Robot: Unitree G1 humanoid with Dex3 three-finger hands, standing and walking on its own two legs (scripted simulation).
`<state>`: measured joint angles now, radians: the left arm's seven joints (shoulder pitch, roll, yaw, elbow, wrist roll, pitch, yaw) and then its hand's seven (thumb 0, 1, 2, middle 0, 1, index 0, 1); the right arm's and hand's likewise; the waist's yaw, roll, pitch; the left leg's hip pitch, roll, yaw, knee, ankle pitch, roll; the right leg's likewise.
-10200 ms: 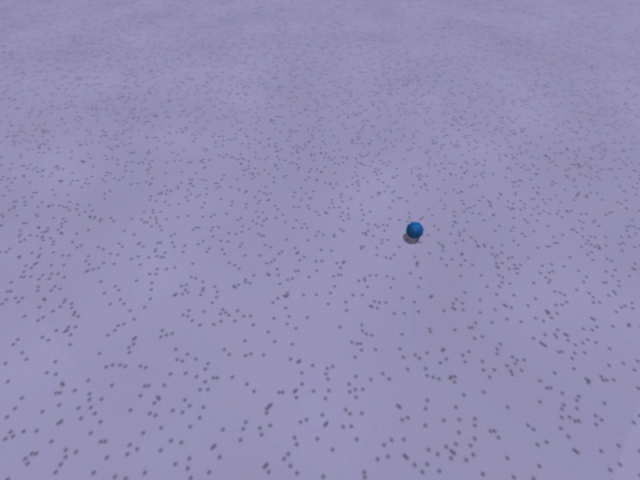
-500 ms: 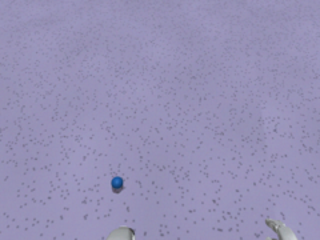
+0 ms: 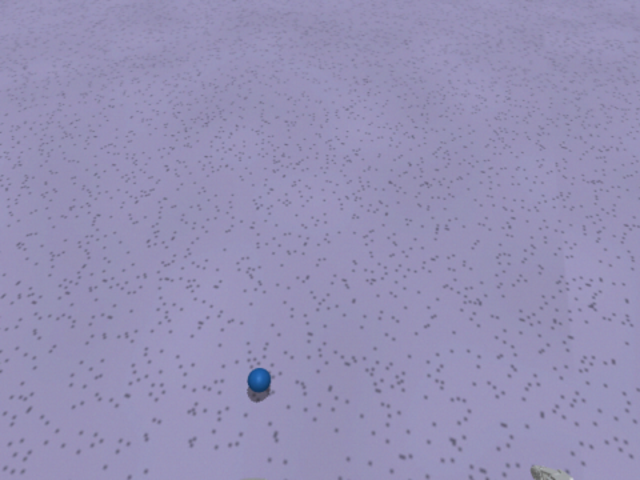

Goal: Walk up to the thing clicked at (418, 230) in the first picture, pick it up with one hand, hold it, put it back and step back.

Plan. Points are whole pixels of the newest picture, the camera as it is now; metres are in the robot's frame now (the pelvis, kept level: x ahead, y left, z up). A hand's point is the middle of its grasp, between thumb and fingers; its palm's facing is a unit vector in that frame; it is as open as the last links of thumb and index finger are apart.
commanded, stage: walk up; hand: left
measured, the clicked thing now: (259, 380) +0.47 +0.21 -0.73
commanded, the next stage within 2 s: none
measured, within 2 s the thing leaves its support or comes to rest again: neither
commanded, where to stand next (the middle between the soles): +0.07 +0.00 m, yaw -4 degrees
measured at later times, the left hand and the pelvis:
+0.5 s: hand out of the picture +0.08 +0.28 -0.16, palm faces -0.07 -0.92 -0.39, open 7.4 cm; pelvis -0.02 +0.01 -0.01, yaw -4 degrees
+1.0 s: hand out of the picture +0.08 +0.26 -0.15, palm faces -0.11 -0.93 -0.34, open 7.4 cm; pelvis -0.02 +0.01 +0.01, yaw -5 degrees
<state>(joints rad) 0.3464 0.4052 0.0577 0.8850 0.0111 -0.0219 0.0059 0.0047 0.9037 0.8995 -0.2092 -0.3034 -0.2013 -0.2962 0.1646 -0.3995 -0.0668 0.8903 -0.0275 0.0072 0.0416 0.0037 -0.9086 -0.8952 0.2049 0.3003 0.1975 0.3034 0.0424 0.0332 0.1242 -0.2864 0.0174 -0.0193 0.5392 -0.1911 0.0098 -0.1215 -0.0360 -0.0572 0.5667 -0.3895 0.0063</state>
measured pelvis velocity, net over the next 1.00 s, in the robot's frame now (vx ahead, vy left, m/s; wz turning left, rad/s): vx -0.02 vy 0.01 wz -0.09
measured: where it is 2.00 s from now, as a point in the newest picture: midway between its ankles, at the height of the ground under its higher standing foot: outside the picture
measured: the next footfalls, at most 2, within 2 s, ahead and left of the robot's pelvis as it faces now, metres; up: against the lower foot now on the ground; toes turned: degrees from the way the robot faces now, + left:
left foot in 1.64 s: +0.17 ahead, +0.10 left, +0.00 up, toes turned -6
